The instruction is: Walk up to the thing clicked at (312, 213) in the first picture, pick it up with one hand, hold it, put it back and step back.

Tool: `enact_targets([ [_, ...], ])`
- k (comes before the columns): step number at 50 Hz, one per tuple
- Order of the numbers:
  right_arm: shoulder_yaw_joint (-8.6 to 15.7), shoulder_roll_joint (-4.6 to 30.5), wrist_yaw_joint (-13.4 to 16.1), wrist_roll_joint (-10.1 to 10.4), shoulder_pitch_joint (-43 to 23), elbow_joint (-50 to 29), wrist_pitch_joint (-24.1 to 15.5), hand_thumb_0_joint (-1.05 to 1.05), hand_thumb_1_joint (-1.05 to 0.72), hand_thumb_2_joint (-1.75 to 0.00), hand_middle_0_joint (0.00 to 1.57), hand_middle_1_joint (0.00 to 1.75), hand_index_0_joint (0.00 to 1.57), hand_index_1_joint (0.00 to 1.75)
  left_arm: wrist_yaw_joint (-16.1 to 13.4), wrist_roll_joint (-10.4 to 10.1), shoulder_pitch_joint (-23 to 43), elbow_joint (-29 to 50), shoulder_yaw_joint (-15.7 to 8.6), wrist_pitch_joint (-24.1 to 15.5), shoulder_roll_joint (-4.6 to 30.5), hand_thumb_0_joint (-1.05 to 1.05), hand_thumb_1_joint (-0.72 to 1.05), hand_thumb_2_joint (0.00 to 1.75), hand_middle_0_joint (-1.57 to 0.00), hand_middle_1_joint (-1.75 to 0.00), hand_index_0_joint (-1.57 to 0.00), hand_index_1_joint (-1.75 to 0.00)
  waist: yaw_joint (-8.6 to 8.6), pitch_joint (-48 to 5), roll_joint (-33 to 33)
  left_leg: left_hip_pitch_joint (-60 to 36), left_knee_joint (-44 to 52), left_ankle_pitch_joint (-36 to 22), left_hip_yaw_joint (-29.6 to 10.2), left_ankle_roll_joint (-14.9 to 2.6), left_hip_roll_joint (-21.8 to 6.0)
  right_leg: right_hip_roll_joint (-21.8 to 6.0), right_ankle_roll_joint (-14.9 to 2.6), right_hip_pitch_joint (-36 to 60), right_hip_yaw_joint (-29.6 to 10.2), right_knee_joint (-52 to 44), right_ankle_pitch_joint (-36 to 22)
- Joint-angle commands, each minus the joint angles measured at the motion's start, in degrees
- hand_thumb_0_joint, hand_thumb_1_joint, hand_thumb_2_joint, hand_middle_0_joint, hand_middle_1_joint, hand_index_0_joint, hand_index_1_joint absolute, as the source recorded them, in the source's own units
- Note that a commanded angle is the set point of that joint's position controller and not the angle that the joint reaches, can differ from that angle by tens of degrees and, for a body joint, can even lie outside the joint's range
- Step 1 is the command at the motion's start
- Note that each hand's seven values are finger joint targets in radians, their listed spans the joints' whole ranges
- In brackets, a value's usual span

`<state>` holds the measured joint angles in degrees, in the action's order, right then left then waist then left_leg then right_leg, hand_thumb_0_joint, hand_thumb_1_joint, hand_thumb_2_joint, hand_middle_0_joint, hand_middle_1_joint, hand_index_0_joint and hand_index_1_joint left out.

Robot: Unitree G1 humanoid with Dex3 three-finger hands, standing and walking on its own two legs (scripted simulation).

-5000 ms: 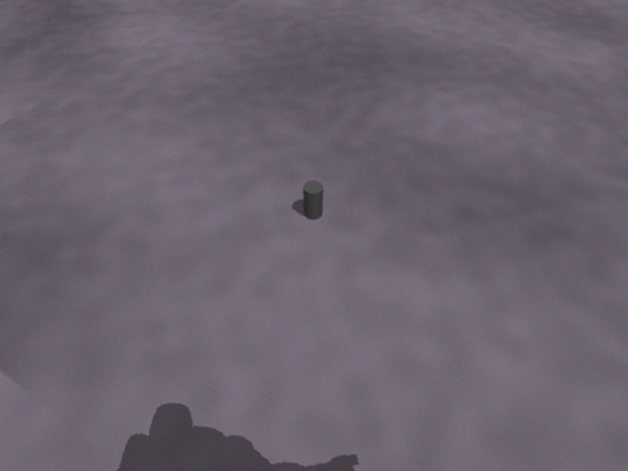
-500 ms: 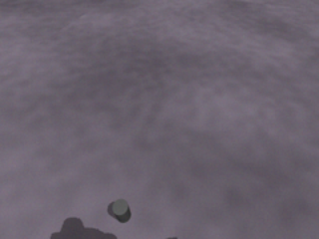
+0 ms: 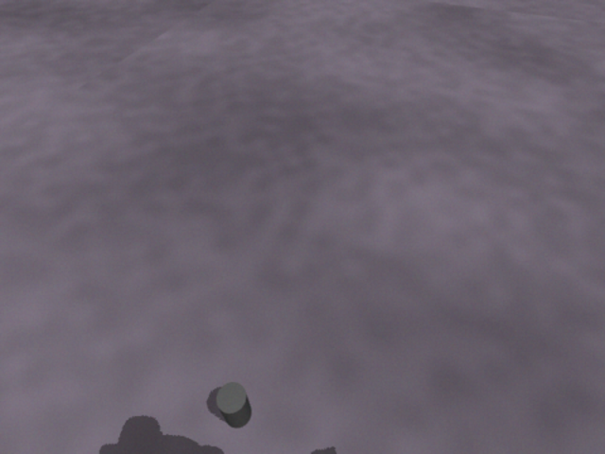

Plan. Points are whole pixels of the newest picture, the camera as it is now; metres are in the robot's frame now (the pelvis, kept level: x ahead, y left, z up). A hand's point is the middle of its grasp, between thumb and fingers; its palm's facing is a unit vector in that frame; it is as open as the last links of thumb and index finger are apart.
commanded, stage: stand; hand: left
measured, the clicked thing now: (234, 405) +0.38 +0.21 -0.70
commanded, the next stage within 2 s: none
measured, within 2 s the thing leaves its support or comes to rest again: neither
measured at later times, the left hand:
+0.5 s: hand out of the picture +0.07 +0.25 -0.16, palm faces -0.02 -0.94 -0.34, open 7.4 cm
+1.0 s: hand out of the picture +0.08 +0.24 -0.15, palm faces -0.01 -0.94 -0.35, open 7.4 cm
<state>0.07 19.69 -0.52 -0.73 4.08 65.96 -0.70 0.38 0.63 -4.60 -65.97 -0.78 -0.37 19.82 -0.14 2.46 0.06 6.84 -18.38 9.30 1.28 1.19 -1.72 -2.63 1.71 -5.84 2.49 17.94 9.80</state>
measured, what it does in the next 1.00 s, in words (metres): stands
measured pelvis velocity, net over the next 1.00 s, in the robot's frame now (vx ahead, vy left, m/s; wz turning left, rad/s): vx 0.00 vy -0.01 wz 0.00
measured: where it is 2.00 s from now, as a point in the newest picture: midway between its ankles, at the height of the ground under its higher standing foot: outside the picture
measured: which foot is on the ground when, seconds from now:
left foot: down 0.00-1.00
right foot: down 0.00-1.00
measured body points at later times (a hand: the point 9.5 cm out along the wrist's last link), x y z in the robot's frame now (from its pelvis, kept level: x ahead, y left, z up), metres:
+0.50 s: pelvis +0.00 -0.01 +0.00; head +0.01 -0.01 +0.45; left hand +0.08 +0.30 -0.13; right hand +0.07 -0.31 -0.13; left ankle +0.01 +0.13 -0.75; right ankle +0.00 -0.14 -0.75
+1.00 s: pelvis +0.00 -0.01 +0.00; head +0.01 -0.02 +0.45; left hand +0.08 +0.29 -0.13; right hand +0.08 -0.31 -0.14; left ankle +0.01 +0.13 -0.75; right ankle +0.00 -0.14 -0.75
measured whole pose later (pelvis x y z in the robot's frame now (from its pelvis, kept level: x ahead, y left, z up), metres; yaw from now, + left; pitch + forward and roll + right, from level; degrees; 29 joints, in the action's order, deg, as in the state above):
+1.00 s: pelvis +0.00 -0.01 +0.00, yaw +0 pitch -2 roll +0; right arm -0.3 20.1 -0.6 -0.7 6.0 65.1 -0.3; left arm 0.4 0.7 -6.2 -64.6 -0.4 -0.3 20.2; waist 0.0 2.6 0.5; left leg 6.3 -18.0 9.4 0.9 2.2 -2.7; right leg -1.6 0.7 -5.6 2.9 18.3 10.4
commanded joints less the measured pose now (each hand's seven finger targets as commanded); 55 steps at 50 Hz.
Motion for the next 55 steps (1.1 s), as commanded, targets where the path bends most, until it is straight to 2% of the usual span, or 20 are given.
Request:
enact_targets([
  [1,2.48,12.58,0.70,0.21,-3.24,-3.40,-0.90,0.00,-0.90,-0.90,0.20,0.30,0.20,0.30,-0.69,-0.08,2.31,3.53,-1.66,-1.31,11.98,0.00,0.90,0.90,-0.20,-0.30,-0.20,-0.30,0.24,-3.74,0.23,-0.70,3.30,-6.86,-4.93,-1.39,-6.40,-5.50,-1.80,0.02,-4.33,-2.90,-4.38],
  [5,2.34,12.47,0.53,0.19,-3.07,-3.58,-0.78,0.00,-0.90,-0.90,0.20,0.30,0.20,0.30,-0.65,-0.08,2.11,3.70,-1.63,-1.35,12.16,0.00,0.90,0.90,-0.20,-0.30,-0.20,-0.30,0.24,-3.21,0.44,0.17,3.75,-3.89,-4.97,-1.38,-6.02,-5.67,-1.69,-0.14,-4.54,-3.50,-2.94],
  [9,2.41,12.80,0.52,0.21,-2.76,-3.60,-0.82,0.00,-0.90,-0.90,0.20,0.30,0.20,0.30,-0.57,-0.14,1.86,3.94,-1.55,-1.38,12.16,0.00,0.90,0.90,-0.20,-0.30,-0.20,-0.30,0.26,-3.71,0.63,-0.48,3.29,-4.82,-5.00,-1.32,-6.15,-5.62,-1.96,-0.45,-4.70,-3.29,-2.95],
  [13,2.31,12.47,0.56,0.15,-2.38,-3.64,-0.90,0.00,-0.90,-0.90,0.20,0.30,0.20,0.30,-0.66,-0.05,1.91,4.21,-1.60,-1.48,12.58,0.00,0.90,0.90,-0.20,-0.30,-0.20,-0.30,0.45,-4.34,0.23,-1.13,2.89,-7.67,-5.12,-1.26,-6.34,-5.70,-2.01,0.19,-4.54,-2.56,-6.18],
  [28,2.07,12.48,0.60,0.09,-1.32,-3.70,-0.66,0.00,-0.90,-0.90,0.20,0.30,0.20,0.30,-0.58,-0.05,0.85,4.24,-1.59,-1.27,12.77,0.00,0.90,0.90,-0.20,-0.30,-0.20,-0.30,0.37,-3.22,0.33,-0.27,3.14,-4.20,-4.77,-1.29,-6.05,-5.57,-2.24,-0.64,-4.94,-3.25,-3.74],
  [34,2.06,12.69,0.70,0.05,-1.09,-3.58,-0.86,0.00,-0.90,-0.90,0.20,0.30,0.20,0.30,-0.55,-0.21,1.02,4.62,-1.63,-1.27,12.80,0.00,0.90,0.90,-0.20,-0.30,-0.20,-0.30,0.09,-3.75,-0.03,-1.13,3.04,-7.04,-4.82,-1.21,-6.46,-5.64,-2.38,-0.18,-5.08,-2.76,-5.27],
  [50,1.98,12.42,0.68,0.10,-0.58,-4.11,-0.69,0.00,-0.90,-0.90,0.20,0.30,0.20,0.30,-0.69,-0.13,0.92,4.71,-1.81,-1.36,13.16,0.00,0.90,0.90,-0.20,-0.30,-0.20,-0.30,0.31,-3.48,-0.22,-0.98,3.21,-5.94,-4.74,-1.34,-6.39,-5.58,-2.29,0.01,-4.97,-3.00,-5.23],
  [55,2.16,12.80,0.78,0.04,-0.55,-4.22,-0.73,0.00,-0.90,-0.90,0.20,0.30,0.20,0.30,-0.74,-0.06,0.99,5.11,-1.66,-1.47,12.81,0.00,0.90,0.90,-0.20,-0.30,-0.20,-0.30,0.37,-4.64,0.05,-1.72,2.22,-8.27,-4.45,-1.49,-6.61,-5.91,-2.36,0.86,-5.12,-2.84,-8.51],
])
